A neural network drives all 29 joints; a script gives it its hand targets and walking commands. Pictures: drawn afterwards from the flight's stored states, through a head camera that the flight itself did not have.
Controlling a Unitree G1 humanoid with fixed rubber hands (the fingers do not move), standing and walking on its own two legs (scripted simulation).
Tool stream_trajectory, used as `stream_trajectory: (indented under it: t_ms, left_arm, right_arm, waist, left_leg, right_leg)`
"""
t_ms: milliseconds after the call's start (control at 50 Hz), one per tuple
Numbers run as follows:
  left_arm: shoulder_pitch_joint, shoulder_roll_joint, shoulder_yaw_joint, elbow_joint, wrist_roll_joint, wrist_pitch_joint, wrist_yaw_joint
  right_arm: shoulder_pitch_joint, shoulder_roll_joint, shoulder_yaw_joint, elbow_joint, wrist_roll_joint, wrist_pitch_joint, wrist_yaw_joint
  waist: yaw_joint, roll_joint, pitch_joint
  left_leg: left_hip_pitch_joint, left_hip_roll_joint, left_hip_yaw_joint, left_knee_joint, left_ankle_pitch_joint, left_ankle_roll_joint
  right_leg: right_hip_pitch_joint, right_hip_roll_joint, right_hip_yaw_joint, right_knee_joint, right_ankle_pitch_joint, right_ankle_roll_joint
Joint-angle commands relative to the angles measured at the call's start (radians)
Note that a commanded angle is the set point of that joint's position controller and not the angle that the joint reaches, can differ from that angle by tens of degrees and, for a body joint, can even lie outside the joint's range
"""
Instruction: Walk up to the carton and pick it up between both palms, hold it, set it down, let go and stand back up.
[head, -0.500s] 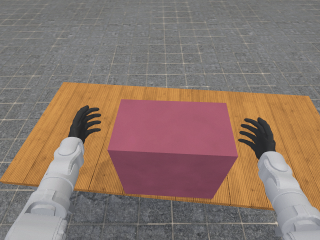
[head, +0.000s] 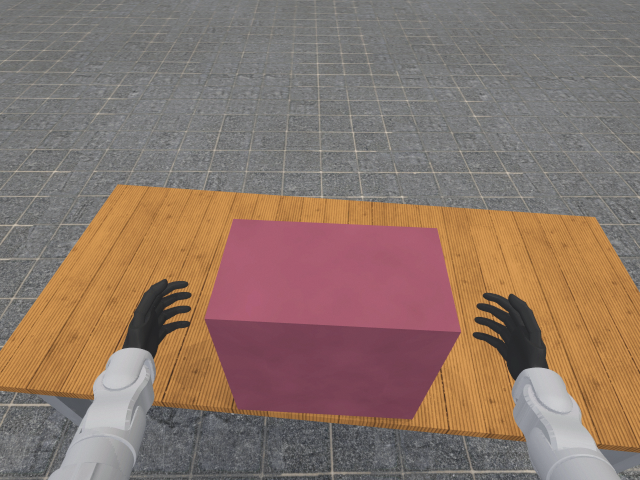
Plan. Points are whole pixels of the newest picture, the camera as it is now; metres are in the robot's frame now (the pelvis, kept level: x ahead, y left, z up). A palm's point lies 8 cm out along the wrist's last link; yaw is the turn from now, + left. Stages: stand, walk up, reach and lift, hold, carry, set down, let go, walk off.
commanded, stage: set down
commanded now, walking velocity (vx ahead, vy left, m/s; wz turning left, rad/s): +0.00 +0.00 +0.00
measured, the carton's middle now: (329, 326) +0.38 +0.01 -0.08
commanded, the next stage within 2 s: let go in 1.58 s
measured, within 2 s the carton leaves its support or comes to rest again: neither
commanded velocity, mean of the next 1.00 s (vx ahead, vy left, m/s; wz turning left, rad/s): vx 0.00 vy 0.00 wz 0.00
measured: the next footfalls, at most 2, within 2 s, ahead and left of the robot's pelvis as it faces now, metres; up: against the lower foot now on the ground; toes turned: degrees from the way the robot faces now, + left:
none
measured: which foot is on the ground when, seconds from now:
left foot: down 0.00-1.00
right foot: down 0.00-1.00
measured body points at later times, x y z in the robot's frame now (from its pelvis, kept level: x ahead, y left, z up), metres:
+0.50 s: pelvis -0.02 +0.00 -0.02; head -0.02 +0.01 +0.43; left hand +0.24 +0.25 -0.05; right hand +0.22 -0.23 -0.06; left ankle -0.01 +0.13 -0.74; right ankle +0.00 -0.09 -0.74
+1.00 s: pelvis +0.00 +0.00 -0.01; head -0.01 +0.00 +0.44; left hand +0.21 +0.25 -0.07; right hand +0.19 -0.22 -0.08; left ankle -0.01 +0.13 -0.74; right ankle +0.00 -0.09 -0.74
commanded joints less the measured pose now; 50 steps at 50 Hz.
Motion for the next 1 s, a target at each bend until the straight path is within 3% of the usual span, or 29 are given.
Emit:
stream_trajectory:
  t_ms: [0,80,140,160,220,260,280,300,320,380,460,560,640,740,800,880,960,980]
  left_arm:
    - [-0.275,0.171,-0.027,-0.271,-0.055,-0.175,0.027]
    - [-0.307,0.174,-0.092,-0.234,-0.124,-0.24,0.064]
    - [-0.27,0.181,-0.108,-0.122,-0.148,-0.264,0.062]
    - [-0.291,0.189,-0.109,-0.099,-0.153,-0.263,0.056]
    - [-0.053,0.149,-0.045,0.038,-0.1,-0.264,0.006]
    - [-0.051,0.168,-0.001,0.076,-0.081,-0.278,-0.017]
    - [0.006,0.122,-0.003,0.12,-0.088,-0.3,-0.015]
    - [-0.008,0.117,-0.011,0.124,-0.078,-0.309,-0.02]
    - [0.001,0.106,0.001,0.125,-0.073,-0.317,-0.019]
    - [-0.019,0.105,-0.016,0.095,-0.066,-0.344,-0.011]
    - [-0.113,0.115,-0.095,-0.001,-0.102,-0.379,0.028]
    - [-0.165,0.148,-0.175,-0.107,-0.15,-0.355,0.092]
    - [-0.054,0.158,-0.143,-0.103,-0.123,-0.312,0.107]
    - [0.152,0.126,-0.043,-0.021,-0.015,-0.215,0.051]
    - [0.213,0.095,-0.029,-0.012,0.006,-0.161,0.017]
    - [0.212,0.079,-0.039,-0.075,0.01,-0.121,0.005]
    - [0.183,0.087,-0.053,-0.175,0.005,-0.101,0.022]
    - [0.05,0.119,-0.049,-0.261,-0.014,-0.133,0.04]
  right_arm:
    - [-0.224,-0.17,-0.143,-0.235,-0.063,-0.13,0.012]
    - [-0.228,-0.155,-0.183,-0.243,-0.114,-0.12,0.045]
    - [-0.206,-0.124,-0.157,-0.196,-0.125,-0.098,0.054]
    - [-0.227,-0.132,-0.154,-0.19,-0.122,-0.093,0.052]
    - [-0.041,-0.09,-0.08,-0.093,-0.102,-0.123,0.031]
    - [-0.057,-0.086,-0.058,-0.081,-0.095,-0.161,0.012]
    - [-0.013,-0.008,-0.03,-0.042,-0.097,-0.207,0.004]
    - [-0.016,-0.035,-0.039,-0.025,-0.098,-0.237,0.001]
    - [-0.01,-0.023,-0.03,-0.012,-0.103,-0.257,0.001]
    - [-0.032,-0.038,-0.068,-0.001,-0.12,-0.301,0.007]
    - [-0.081,-0.072,-0.141,-0.066,-0.167,-0.326,0.026]
    - [-0.107,-0.081,-0.181,-0.082,-0.214,-0.256,0.047]
    - [-0.005,-0.037,-0.134,-0.008,-0.193,-0.214,0.051]
    - [0.135,0.0,-0.044,0.082,-0.159,-0.206,0.031]
    - [0.15,0.001,-0.042,0.036,-0.19,-0.207,0.01]
    - [0.157,0.009,-0.075,-0.074,-0.255,-0.197,-0.005]
    - [0.172,0.021,-0.121,-0.149,-0.315,-0.17,-0.002]
    - [0.089,0.017,-0.172,-0.248,-0.304,-0.181,-0.003]
  waist:
    - [-0.037,0.111,-0.316]
    - [-0.059,0.119,-0.302]
    - [-0.054,0.066,-0.283]
    - [-0.062,0.047,-0.309]
    - [-0.036,-0.04,-0.25]
    - [-0.01,-0.068,-0.244]
    - [0.061,-0.089,-0.269]
    - [0.031,-0.066,-0.253]
    - [0.051,-0.057,-0.224]
    - [0.037,-0.008,-0.141]
    - [-0.002,0.029,-0.115]
    - [-0.051,0.068,-0.188]
    - [-0.041,0.096,-0.24]
    - [0.011,0.077,-0.189]
    - [0.023,0.027,-0.099]
    - [0.025,-0.018,0.005]
    - [0.017,-0.011,0.039]
    - [0.001,0.016,-0.036]
  left_leg:
    - [0.104,-0.063,0.01,0.04,0.348,-0.034]
    - [-0.007,-0.045,-0.014,0.037,0.091,-0.012]
    - [-0.11,-0.052,-0.024,0.054,-0.011,0.012]
    - [-0.129,-0.055,-0.024,0.061,-0.011,0.017]
    - [-0.114,-0.072,-0.025,0.08,0.113,0.025]
    - [-0.123,-0.082,-0.017,0.091,0.166,0.025]
    - [-0.129,-0.085,-0.017,0.129,0.199,0.011]
    - [-0.116,-0.088,-0.012,0.13,0.187,0.003]
    - [-0.118,-0.088,-0.011,0.131,0.177,0.002]
    - [-0.108,-0.078,-0.017,0.139,0.123,-0.006]
    - [-0.094,-0.048,-0.035,0.123,-0.059,-0.004]
    - [-0.082,-0.013,-0.049,0.079,-0.208,-0.005]
    - [-0.033,-0.023,-0.028,0.087,-0.043,-0.022]
    - [0.048,-0.064,-0.003,0.097,0.24,-0.038]
    - [0.044,-0.077,0.006,0.06,0.231,-0.022]
    - [0.049,-0.07,0.016,0.002,0.163,0.004]
    - [0.08,-0.049,0.024,-0.034,0.115,0.014]
    - [0.014,-0.051,0.033,-0.024,0.116,0.011]
  right_leg:
    - [0.039,0.01,0.041,-0.01,0.187,0.029]
    - [-0.034,-0.005,0.047,0.041,-0.017,0.014]
    - [-0.016,-0.028,0.08,0.075,-0.065,0.013]
    - [-0.003,-0.032,0.087,0.085,-0.057,0.016]
    - [0.119,-0.034,0.103,0.092,0.11,0.029]
    - [0.157,-0.034,0.109,0.099,0.179,0.038]
    - [0.111,-0.03,0.08,0.129,0.21,0.072]
    - [0.084,-0.024,0.084,0.129,0.218,0.067]
    - [0.069,-0.021,0.078,0.133,0.186,0.06]
    - [-0.036,-0.013,0.062,0.119,0.037,0.031]
    - [-0.143,-0.015,0.057,0.118,-0.145,0.012]
    - [-0.097,-0.023,0.068,0.146,-0.172,0.005]
    - [-0.006,-0.024,0.079,0.148,-0.035,0.007]
    - [0.11,-0.019,0.091,0.09,0.175,0.01]
    - [0.141,-0.019,0.093,0.049,0.216,0.019]
    - [0.134,-0.014,0.088,0.003,0.168,0.019]
    - [0.111,-0.014,0.083,-0.023,0.095,0.006]
    - [0.135,-0.029,0.078,-0.01,0.075,0.025]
